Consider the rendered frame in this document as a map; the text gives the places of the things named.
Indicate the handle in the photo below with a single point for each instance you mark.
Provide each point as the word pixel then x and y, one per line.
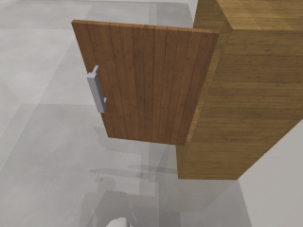
pixel 94 85

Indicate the cupboard door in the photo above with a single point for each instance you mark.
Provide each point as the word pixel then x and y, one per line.
pixel 152 76

